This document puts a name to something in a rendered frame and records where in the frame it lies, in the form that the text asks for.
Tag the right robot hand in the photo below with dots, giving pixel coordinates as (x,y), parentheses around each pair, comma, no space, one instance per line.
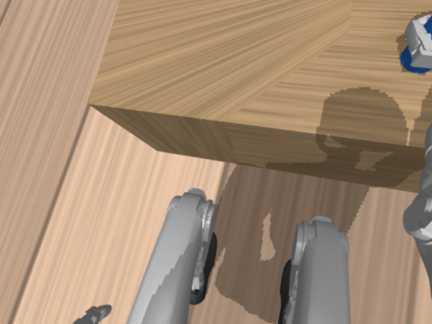
(419,43)

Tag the left robot hand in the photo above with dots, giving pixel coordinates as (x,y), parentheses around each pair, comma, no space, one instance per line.
(94,315)

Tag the can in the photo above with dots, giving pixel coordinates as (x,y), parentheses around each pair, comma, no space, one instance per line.
(406,58)

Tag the right robot foot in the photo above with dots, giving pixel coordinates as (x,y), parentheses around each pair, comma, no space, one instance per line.
(284,292)

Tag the right robot arm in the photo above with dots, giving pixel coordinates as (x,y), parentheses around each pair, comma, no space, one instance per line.
(417,218)

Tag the left robot foot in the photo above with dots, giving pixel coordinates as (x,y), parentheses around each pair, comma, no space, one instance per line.
(197,296)

